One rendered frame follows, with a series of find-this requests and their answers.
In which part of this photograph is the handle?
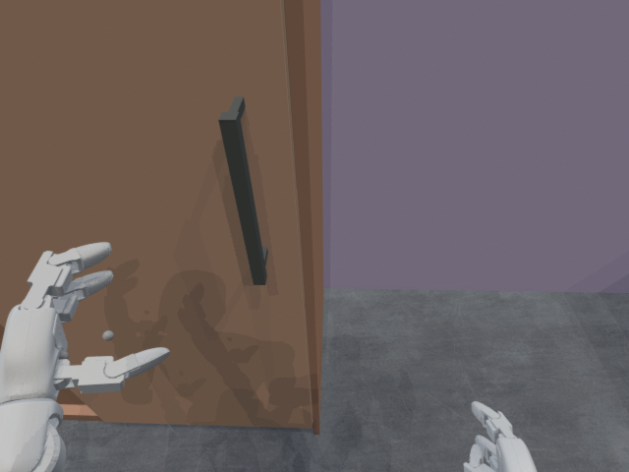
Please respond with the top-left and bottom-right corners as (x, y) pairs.
(218, 96), (268, 285)

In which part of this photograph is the right robot hand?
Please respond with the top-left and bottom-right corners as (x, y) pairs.
(464, 401), (537, 472)

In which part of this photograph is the robot left forearm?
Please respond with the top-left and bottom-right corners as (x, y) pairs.
(0, 398), (66, 472)

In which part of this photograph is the left robot hand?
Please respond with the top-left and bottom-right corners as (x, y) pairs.
(0, 242), (170, 405)

